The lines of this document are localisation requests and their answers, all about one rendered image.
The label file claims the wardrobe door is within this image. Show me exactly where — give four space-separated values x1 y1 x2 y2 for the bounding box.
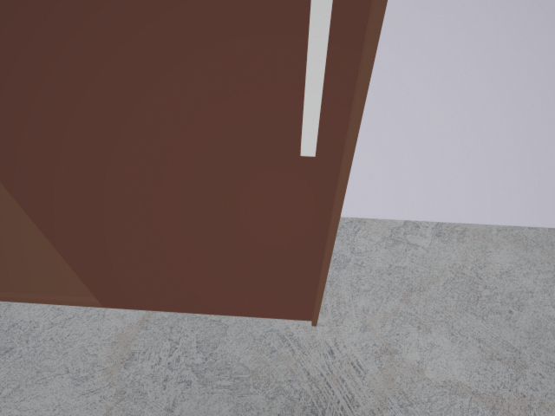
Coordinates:
0 183 95 298
0 0 372 321

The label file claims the handle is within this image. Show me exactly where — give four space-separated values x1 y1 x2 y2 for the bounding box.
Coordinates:
301 0 333 157

